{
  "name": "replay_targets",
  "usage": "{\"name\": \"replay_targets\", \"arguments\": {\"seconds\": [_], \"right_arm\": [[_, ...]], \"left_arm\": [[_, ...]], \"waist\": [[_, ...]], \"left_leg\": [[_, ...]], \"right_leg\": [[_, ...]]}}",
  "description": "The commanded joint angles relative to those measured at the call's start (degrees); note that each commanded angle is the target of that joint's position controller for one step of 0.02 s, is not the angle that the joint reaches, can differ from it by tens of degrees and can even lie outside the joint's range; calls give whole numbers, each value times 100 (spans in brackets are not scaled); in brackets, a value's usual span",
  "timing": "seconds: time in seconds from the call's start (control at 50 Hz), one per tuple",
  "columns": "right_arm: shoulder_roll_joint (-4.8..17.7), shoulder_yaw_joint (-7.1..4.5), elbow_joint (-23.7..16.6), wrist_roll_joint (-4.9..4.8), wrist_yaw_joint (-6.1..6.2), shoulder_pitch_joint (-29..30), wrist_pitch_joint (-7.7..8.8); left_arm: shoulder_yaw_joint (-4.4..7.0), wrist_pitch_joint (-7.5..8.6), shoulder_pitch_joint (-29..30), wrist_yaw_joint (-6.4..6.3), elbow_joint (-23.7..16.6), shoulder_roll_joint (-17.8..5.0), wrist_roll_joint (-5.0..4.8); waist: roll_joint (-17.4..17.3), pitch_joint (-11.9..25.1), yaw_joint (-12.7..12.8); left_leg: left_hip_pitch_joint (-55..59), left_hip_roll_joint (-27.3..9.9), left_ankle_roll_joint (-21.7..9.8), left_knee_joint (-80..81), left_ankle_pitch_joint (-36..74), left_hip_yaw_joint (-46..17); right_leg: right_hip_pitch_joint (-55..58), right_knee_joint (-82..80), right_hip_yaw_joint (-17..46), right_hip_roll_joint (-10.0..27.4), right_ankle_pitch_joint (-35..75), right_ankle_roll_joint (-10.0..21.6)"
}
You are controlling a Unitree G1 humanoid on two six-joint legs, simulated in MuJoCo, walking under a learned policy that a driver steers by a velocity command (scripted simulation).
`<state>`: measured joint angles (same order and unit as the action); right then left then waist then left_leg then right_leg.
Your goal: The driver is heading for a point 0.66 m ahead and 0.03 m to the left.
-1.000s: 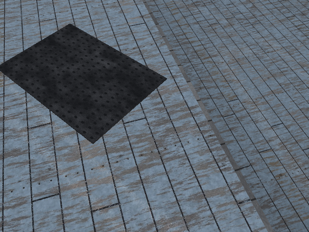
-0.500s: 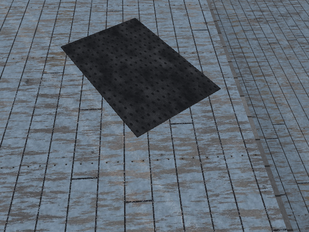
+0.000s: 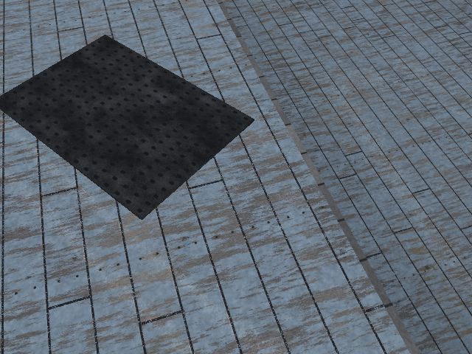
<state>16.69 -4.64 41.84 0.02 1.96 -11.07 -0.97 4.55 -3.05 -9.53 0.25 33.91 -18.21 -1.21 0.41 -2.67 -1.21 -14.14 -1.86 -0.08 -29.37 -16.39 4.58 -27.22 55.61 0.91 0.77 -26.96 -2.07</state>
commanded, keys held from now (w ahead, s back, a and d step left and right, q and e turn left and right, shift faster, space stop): e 0.16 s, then no key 0.04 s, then q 0.78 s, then w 0.02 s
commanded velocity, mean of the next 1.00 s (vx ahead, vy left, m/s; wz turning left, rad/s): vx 0.00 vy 0.00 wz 0.13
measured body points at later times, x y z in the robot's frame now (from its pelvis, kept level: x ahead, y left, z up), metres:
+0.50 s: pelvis +0.00 -0.05 +0.00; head +0.01 -0.05 +0.45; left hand +0.22 +0.16 -0.08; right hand +0.09 -0.33 -0.12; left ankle -0.01 +0.10 -0.71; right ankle +0.00 -0.13 -0.73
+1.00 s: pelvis -0.01 -0.04 +0.00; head +0.02 -0.03 +0.45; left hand +0.11 +0.26 -0.09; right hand +0.19 -0.30 -0.09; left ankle -0.03 +0.08 -0.73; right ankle +0.02 -0.16 -0.73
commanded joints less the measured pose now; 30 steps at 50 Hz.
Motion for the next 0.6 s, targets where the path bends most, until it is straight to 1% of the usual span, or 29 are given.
{"name": "replay_targets", "arguments": {"seconds": [0.02,0.04,0.06,0.08,0.1,0.12,0.14,0.16,0.18,0.2,0.22,0.24,0.26,0.28,0.3,0.32,0.34,0.36,0.38,0.42,0.46,0.52,0.56,0.58,0.6], "right_arm": [[1033,-286,-410,-43,25,324,-33],[1058,-297,-386,-78,12,268,-45],[1051,-292,-359,-142,5,281,-39],[987,-278,-299,-198,-5,204,-14],[768,-233,-174,-162,-35,-103,12],[417,-118,-344,137,-58,-59,12],[493,-102,-621,120,-34,502,55],[694,-161,-575,8,-15,626,47],[735,-181,-478,-49,11,525,30],[782,-213,-322,-28,51,392,2],[812,-228,-244,-4,65,276,-29],[730,-211,-135,-15,39,116,-47],[601,-172,-43,-48,8,-1,-58],[463,-119,19,-78,-19,-51,-70],[330,-57,56,-93,-42,-31,-80],[220,7,68,-85,-54,34,-61],[197,41,28,-88,-66,164,-57],[261,44,-25,-98,-71,273,-60],[378,23,-70,-118,-68,321,-67],[594,-29,-133,-163,-55,326,-81],[607,-40,-158,-187,-61,286,-98],[484,-19,-156,-182,-120,76,-91],[404,-2,-123,-175,-193,-107,-88],[417,-2,-112,-149,-225,-220,-76],[642,-59,-149,-83,-206,-261,-60]], "left_arm": [[40,73,161,133,-531,-265,-53],[79,65,88,153,-524,-337,-59],[114,40,-60,147,-475,-342,-53],[172,10,-305,115,-377,-369,-33],[259,1,-477,49,-339,-562,10],[432,25,-648,-61,-486,-1288,-4],[397,161,-657,-15,-647,-1489,230],[325,287,-584,18,-635,-1233,256],[255,364,-327,-9,-584,-1027,213],[187,360,-23,-54,-610,-794,114],[99,357,216,-83,-619,-588,53],[12,363,309,-105,-613,-402,73],[-59,394,355,-112,-582,-205,125],[-106,426,376,-114,-532,-54,158],[-135,446,364,-113,-462,46,185],[-128,460,336,-100,-367,59,204],[-98,455,305,-98,-310,-7,219],[-62,440,253,-97,-243,-102,241],[-21,418,230,-94,-185,-213,250],[63,352,248,-106,-119,-416,202],[93,283,312,-152,-96,-454,152],[137,204,405,-232,-84,-479,98],[151,134,544,-263,-91,-464,35],[173,102,555,-281,-66,-476,-20],[211,103,381,-269,16,-465,-17]], "waist": [[-989,709,-16],[-997,777,-4],[-968,813,104],[-850,865,207],[-309,827,207],[1324,720,155],[1578,1023,417],[897,961,484],[735,782,283],[469,775,151],[549,785,40],[613,879,-46],[622,962,-88],[603,989,-89],[596,952,-55],[568,908,5],[614,817,98],[649,717,186],[683,606,233],[708,374,281],[661,254,285],[546,433,189],[507,592,45],[462,620,-54],[148,538,-31]], "left_leg": [[622,-1359,-1138,636,2983,-764],[656,-1402,-1085,526,2856,-697],[567,-1418,-956,364,2632,-588],[399,-1333,-744,58,2141,-417],[-135,-1058,-346,-672,1300,-21],[-1810,-385,290,-2466,-1211,465],[-2486,217,452,-3676,-2380,-463],[-2539,68,450,-4214,-2120,-872],[-2491,-52,399,-4265,-1593,-946],[-2419,-138,418,-4119,-1180,-968],[-2220,-182,472,-4005,-862,-947],[-1814,-161,526,-4011,-570,-880],[-1498,-182,568,-3824,-355,-856],[-1284,-227,606,-3424,-238,-828],[-1090,-290,629,-2889,-178,-814],[-886,-352,639,-2359,-191,-800],[-700,-368,637,-1945,-278,-757],[-574,-363,629,-1665,-407,-709],[-534,-338,617,-1505,-551,-654],[-690,-289,565,-1414,-836,-581],[-851,-253,487,-1408,-969,-544],[-811,-196,352,-1360,-1029,-423],[-512,-109,201,-828,-653,-270],[-252,-77,65,-238,16,-258],[25,-224,-181,336,1163,-703]], "right_leg": [[233,-807,-253,130,291,30],[438,-1218,-372,62,495,81],[806,-1829,-530,-54,891,167],[1304,-2482,-633,-222,1381,303],[1967,-3055,-248,-182,2104,500],[2911,-3374,1876,1255,4250,1078],[2494,-3470,3277,2287,4876,2234],[2359,-3548,2937,2067,4408,2240],[2156,-3514,2396,1740,3939,1877],[2105,-3462,2037,1432,3592,1577],[1985,-3446,1735,1300,3789,1445],[1798,-3482,1445,1150,3980,1390],[1736,-3497,1209,1066,4077,1355],[1764,-3527,1002,993,4048,1327],[1800,-3560,858,927,3920,1284],[1838,-3599,783,902,3698,1249],[1826,-3646,789,930,3466,1268],[1803,-3692,850,1000,3223,1326],[1778,-3708,936,1080,2990,1396],[1780,-3685,1133,1252,2668,1534],[1853,-3608,1253,1403,2810,1635],[2113,-3353,1189,1573,3728,1700],[2152,-3062,904,1516,4124,1557],[2067,-2866,689,1389,3895,1347],[1755,-2462,375,1051,3124,960]]}}
Velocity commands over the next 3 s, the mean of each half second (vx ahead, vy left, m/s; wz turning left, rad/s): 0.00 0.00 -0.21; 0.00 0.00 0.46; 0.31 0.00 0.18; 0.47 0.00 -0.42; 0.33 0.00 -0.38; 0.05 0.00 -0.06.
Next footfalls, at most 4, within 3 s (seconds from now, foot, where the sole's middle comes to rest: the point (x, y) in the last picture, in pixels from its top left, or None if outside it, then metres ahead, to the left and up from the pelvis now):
0.10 right None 0.04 -0.14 -0.77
0.60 left None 0.01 0.09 -0.77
1.02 right None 0.06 -0.15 -0.77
1.46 left None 0.12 0.15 -0.77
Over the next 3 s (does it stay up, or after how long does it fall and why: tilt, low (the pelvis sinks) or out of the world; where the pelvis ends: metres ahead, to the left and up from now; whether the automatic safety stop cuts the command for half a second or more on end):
stays up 0.61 0.07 0.00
